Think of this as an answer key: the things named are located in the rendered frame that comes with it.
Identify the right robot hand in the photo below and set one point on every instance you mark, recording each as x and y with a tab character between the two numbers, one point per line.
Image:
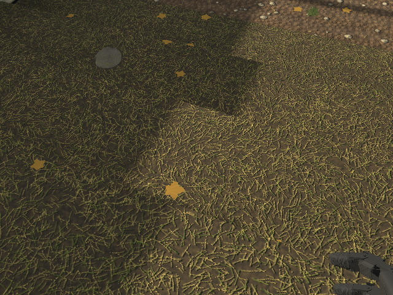
369	265

